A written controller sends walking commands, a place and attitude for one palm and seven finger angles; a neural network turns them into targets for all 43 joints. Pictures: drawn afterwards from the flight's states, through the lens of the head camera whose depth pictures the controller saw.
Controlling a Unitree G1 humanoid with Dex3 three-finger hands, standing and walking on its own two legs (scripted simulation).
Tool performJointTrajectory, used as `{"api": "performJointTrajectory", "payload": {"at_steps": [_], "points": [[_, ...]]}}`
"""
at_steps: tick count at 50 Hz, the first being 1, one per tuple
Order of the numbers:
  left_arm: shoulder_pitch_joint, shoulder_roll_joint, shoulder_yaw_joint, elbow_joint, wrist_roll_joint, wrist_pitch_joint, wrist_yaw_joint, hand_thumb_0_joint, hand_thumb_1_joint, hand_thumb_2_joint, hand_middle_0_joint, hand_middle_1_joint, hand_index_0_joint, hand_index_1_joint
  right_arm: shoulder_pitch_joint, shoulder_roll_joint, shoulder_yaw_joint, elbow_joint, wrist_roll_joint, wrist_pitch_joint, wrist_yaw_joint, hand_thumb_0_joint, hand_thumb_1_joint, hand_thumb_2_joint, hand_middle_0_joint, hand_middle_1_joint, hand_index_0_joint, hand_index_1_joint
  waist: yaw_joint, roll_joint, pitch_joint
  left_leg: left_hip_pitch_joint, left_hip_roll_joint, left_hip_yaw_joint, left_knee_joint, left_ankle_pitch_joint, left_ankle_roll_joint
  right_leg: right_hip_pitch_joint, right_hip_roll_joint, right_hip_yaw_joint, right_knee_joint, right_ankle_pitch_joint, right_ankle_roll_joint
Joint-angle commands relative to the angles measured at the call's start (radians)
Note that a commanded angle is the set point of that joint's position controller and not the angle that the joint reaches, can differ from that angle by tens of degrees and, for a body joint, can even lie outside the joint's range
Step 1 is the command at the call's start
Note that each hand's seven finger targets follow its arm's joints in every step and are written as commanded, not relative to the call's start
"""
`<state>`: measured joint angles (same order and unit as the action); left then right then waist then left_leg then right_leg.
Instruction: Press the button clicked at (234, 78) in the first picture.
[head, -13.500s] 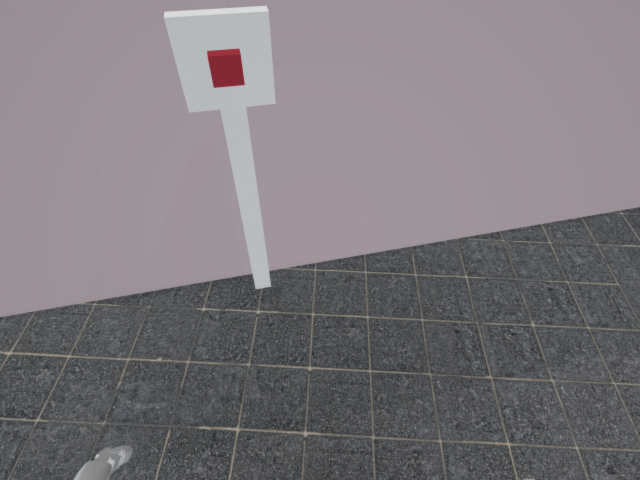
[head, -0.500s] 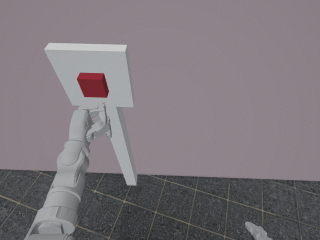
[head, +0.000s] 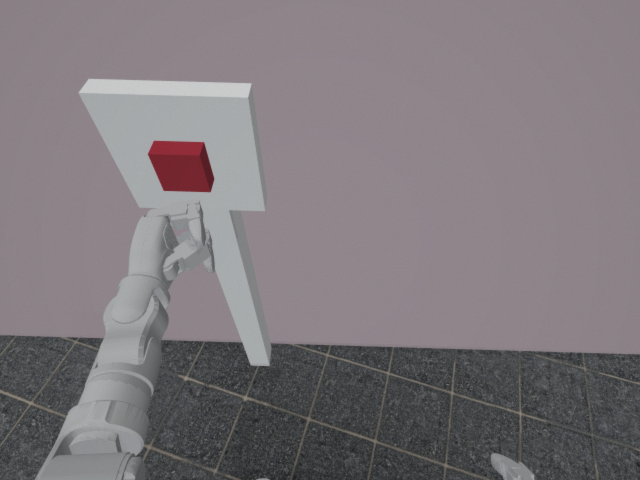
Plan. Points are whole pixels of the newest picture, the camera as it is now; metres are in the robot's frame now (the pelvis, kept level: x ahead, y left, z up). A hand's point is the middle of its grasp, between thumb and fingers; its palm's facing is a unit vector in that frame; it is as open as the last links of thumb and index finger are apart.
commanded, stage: aim a knuckle at the button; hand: left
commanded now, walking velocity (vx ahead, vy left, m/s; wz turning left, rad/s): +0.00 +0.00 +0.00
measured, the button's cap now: (183, 165) +0.48 +0.19 +0.12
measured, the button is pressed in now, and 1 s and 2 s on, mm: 0 0 9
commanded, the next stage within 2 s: press the button with the knuckle in 1.16 s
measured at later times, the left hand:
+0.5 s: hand (194, 249) +0.37 +0.16 +0.09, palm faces -0.03 -1.00 +0.00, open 3.1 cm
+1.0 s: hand (202, 241) +0.39 +0.16 +0.08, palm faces -0.03 -1.00 -0.01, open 3.1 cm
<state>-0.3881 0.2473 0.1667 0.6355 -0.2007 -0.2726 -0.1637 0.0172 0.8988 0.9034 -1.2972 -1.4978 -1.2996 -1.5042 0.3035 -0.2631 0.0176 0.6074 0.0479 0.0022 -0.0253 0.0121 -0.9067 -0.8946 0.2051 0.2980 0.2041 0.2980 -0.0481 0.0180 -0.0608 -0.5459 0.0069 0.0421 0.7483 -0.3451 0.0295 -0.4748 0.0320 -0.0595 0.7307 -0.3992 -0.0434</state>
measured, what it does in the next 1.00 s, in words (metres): stands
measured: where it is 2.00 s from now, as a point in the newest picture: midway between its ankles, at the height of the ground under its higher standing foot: outside the picture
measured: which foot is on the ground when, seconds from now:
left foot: down 0.00-1.00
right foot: down 0.00-1.00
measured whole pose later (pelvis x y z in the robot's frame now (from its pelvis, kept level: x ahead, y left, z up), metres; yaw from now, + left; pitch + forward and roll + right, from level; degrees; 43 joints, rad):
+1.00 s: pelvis +0.00 +0.01 +0.00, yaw +0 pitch +8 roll -1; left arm -0.40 0.25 0.15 0.63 -0.20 -0.26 -0.14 0.02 0.90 0.90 -1.30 -1.50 -1.30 -1.50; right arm 0.33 -0.26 0.02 0.61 0.05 0.01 -0.01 0.01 -0.91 -0.89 0.21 0.30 0.20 0.30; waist -0.05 0.03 -0.08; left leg -0.55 0.00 0.05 0.76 -0.35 0.04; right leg -0.48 0.03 -0.05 0.74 -0.40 -0.03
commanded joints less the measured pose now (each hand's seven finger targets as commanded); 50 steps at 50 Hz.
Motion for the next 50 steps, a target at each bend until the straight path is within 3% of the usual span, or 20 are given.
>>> {"api": "performJointTrajectory", "payload": {"at_steps": [1,3,10,11,12,15,17,21,22,25,27,31,34,35,36,39,40,42,46,50], "points": [[-0.472,0.204,0.063,-0.286,-0.006,-0.107,0.029,0.000,0.900,0.900,-1.300,-1.500,-1.300,-1.500,-0.008,-0.133,-0.052,-0.114,-0.001,-0.049,-0.011,0.000,-0.900,-0.900,0.200,0.300,0.200,0.300,-0.022,0.007,-0.352,0.261,-0.010,-0.066,-0.053,0.243,0.014,0.035,-0.003,0.063,-0.091,0.343,0.030],[-0.451,0.210,0.074,-0.278,-0.005,-0.113,0.035,0.000,0.900,0.900,-1.300,-1.500,-1.300,-1.500,-0.011,-0.131,-0.051,-0.110,-0.003,-0.053,-0.011,0.000,-0.900,-0.900,0.200,0.300,0.200,0.300,-0.011,0.046,-0.360,0.270,-0.011,-0.066,-0.058,0.251,0.010,0.045,-0.003,0.061,-0.087,0.349,0.026],[-0.294,0.153,0.048,-0.136,-0.015,-0.017,-0.002,0.000,0.900,0.900,-1.300,-1.500,-1.300,-1.500,0.002,-0.141,-0.050,-0.135,0.002,-0.037,-0.002,0.000,-0.900,-0.900,0.200,0.300,0.200,0.300,0.000,-0.037,-0.288,0.212,-0.012,-0.061,-0.067,0.290,0.010,0.057,-0.002,0.039,-0.092,0.399,0.023],[-0.271,0.172,0.068,-0.147,-0.018,-0.011,-0.006,0.000,0.900,0.900,-1.300,-1.500,-1.300,-1.500,0.002,-0.144,-0.053,-0.142,0.005,-0.035,-0.002,0.000,-0.900,-0.900,0.200,0.300,0.200,0.300,0.010,-0.050,-0.294,0.210,-0.009,-0.059,-0.069,0.303,0.009,0.061,-0.003,0.040,-0.091,0.412,0.024],[-0.258,0.121,0.025,-0.169,-0.023,-0.005,-0.013,0.000,0.900,0.900,-1.300,-1.500,-1.300,-1.500,-0.005,-0.138,-0.050,-0.155,0.005,-0.035,0.001,0.000,-0.900,-0.900,0.200,0.300,0.200,0.300,0.009,-0.020,-0.285,0.217,-0.011,-0.055,-0.069,0.307,0.008,0.054,-0.002,0.037,-0.089,0.413,0.022],[-0.289,0.147,0.050,-0.238,-0.032,-0.030,-0.006,0.000,0.900,0.900,-1.300,-1.500,-1.300,-1.500,0.003,-0.141,-0.053,-0.155,0.000,-0.038,0.002,0.000,-0.900,-0.900,0.200,0.300,0.200,0.300,0.002,-0.056,-0.292,0.226,-0.006,-0.065,-0.060,0.319,0.010,0.047,0.003,0.034,-0.083,0.406,0.021],[-0.316,0.122,0.026,-0.331,-0.025,-0.064,0.005,0.000,0.900,0.900,-1.300,-1.500,-1.300,-1.500,-0.009,-0.131,-0.056,-0.162,-0.001,-0.045,0.005,0.000,-0.900,-0.900,0.200,0.300,0.200,0.300,0.001,0.003,-0.325,0.274,-0.002,-0.068,-0.057,0.341,0.006,0.027,0.004,0.032,-0.070,0.396,0.020],[-0.369,0.154,0.028,-0.430,0.001,-0.107,0.039,0.000,0.900,0.900,-1.300,-1.500,-1.300,-1.500,-0.013,-0.133,-0.059,-0.141,-0.007,-0.056,0.006,0.000,-0.900,-0.900,0.200,0.300,0.200,0.300,-0.008,0.075,-0.360,0.339,0.011,-0.094,-0.052,0.344,-0.006,-0.024,0.008,0.029,-0.058,0.330,0.015],[-0.372,0.094,-0.027,-0.436,0.006,-0.107,0.042,0.000,0.900,0.900,-1.300,-1.500,-1.300,-1.500,-0.019,-0.126,-0.056,-0.139,-0.006,-0.061,0.006,0.000,-0.900,-0.900,0.200,0.300,0.200,0.300,-0.020,0.092,-0.354,0.361,0.014,-0.101,-0.055,0.350,-0.009,-0.043,0.008,0.022,-0.058,0.316,0.015],[-0.362,0.092,-0.029,-0.349,0.012,-0.072,0.057,0.000,0.900,0.900,-1.300,-1.500,-1.300,-1.500,-0.012,-0.137,-0.057,-0.118,-0.006,-0.061,0.002,0.000,-0.900,-0.900,0.200,0.300,0.200,0.300,-0.031,0.011,-0.301,0.316,0.016,-0.115,-0.065,0.282,-0.007,-0.058,0.012,0.013,-0.069,0.263,0.016],[-0.380,0.062,-0.051,-0.275,0.015,-0.037,0.061,0.000,0.900,0.900,-1.300,-1.500,-1.300,-1.500,-0.021,-0.136,-0.054,-0.113,-0.001,-0.057,0.000,0.000,-0.900,-0.900,0.200,0.300,0.200,0.300,-0.036,0.000,-0.254,0.287,0.012,-0.115,-0.078,0.224,-0.008,-0.077,0.009,0.012,-0.081,0.229,0.018],[-0.368,0.137,0.027,-0.179,0.016,-0.001,0.073,0.000,0.900,0.900,-1.300,-1.500,-1.300,-1.500,-0.020,-0.143,-0.047,-0.122,-0.003,-0.045,-0.004,0.000,-0.900,-0.900,0.200,0.300,0.200,0.300,-0.012,-0.060,-0.255,0.220,-0.001,-0.095,-0.085,0.172,0.001,-0.028,0.001,0.023,-0.094,0.218,0.020],[-0.429,0.131,0.022,-0.191,0.018,-0.022,0.078,0.000,0.900,0.900,-1.300,-1.500,-1.300,-1.500,-0.025,-0.132,-0.039,-0.133,-0.007,-0.045,-0.003,0.000,-0.900,-0.900,0.200,0.300,0.200,0.300,-0.008,-0.005,-0.271,0.226,-0.006,-0.087,-0.081,0.174,-0.001,-0.021,0.001,0.028,-0.088,0.223,0.017],[-0.455,0.160,0.041,-0.193,0.020,-0.038,0.081,0.000,0.900,0.900,-1.300,-1.500,-1.300,-1.500,-0.018,-0.135,-0.039,-0.130,-0.009,-0.044,-0.003,0.000,-0.900,-0.900,0.200,0.300,0.200,0.300,-0.011,-0.024,-0.277,0.216,-0.005,-0.091,-0.075,0.171,0.002,-0.013,0.002,0.031,-0.085,0.221,0.016],[-0.467,0.174,0.053,-0.210,0.022,-0.056,0.080,0.000,0.900,0.900,-1.300,-1.500,-1.300,-1.500,-0.022,-0.132,-0.040,-0.132,-0.009,-0.046,-0.001,0.000,-0.900,-0.900,0.200,0.300,0.200,0.300,-0.005,0.010,-0.296,0.230,-0.005,-0.087,-0.074,0.187,0.000,-0.008,0.002,0.036,-0.081,0.237,0.015],[-0.411,0.177,0.063,-0.253,0.016,-0.094,0.069,0.000,0.900,0.900,-1.300,-1.500,-1.300,-1.500,-0.019,-0.128,-0.042,-0.142,-0.012,-0.051,0.003,0.000,-0.900,-0.900,0.200,0.300,0.200,0.300,0.012,0.056,-0.365,0.271,-0.007,-0.077,-0.061,0.249,-0.003,0.027,0.004,0.043,-0.071,0.300,0.013],[-0.421,0.178,0.053,-0.258,0.016,-0.100,0.062,0.000,0.900,0.900,-1.300,-1.500,-1.300,-1.500,-0.011,-0.131,-0.043,-0.137,-0.012,-0.050,0.004,0.000,-0.900,-0.900,0.200,0.300,0.200,0.300,-0.001,0.028,-0.370,0.265,-0.005,-0.082,-0.057,0.264,-0.001,0.040,0.005,0.040,-0.067,0.316,0.013],[-0.380,0.128,0.016,-0.251,0.009,-0.091,0.043,0.000,0.900,0.900,-1.300,-1.500,-1.300,-1.500,-0.012,-0.129,-0.048,-0.138,-0.006,-0.053,0.008,0.000,-0.900,-0.900,0.200,0.300,0.200,0.300,-0.005,0.045,-0.349,0.280,-0.002,-0.079,-0.056,0.284,-0.002,0.014,0.010,0.035,-0.070,0.333,0.014],[-0.346,0.097,-0.012,-0.192,-0.009,-0.040,0.011,0.000,0.900,0.900,-1.300,-1.500,-1.300,-1.500,-0.004,-0.139,-0.052,-0.134,0.004,-0.045,0.006,0.000,-0.900,-0.900,0.200,0.300,0.200,0.300,-0.023,-0.035,-0.270,0.217,-0.007,-0.068,-0.062,0.233,0.008,0.006,0.007,0.036,-0.097,0.329,0.024],[-0.385,0.139,0.018,-0.232,-0.013,-0.034,0.018,0.000,0.900,0.900,-1.300,-1.500,-1.300,-1.500,-0.003,-0.142,-0.055,-0.134,0.001,-0.042,-0.001,0.000,-0.900,-0.900,0.200,0.300,0.200,0.300,-0.020,-0.041,-0.265,0.201,-0.013,-0.067,-0.061,0.211,0.013,0.018,0.002,0.043,-0.101,0.314,0.024]]}}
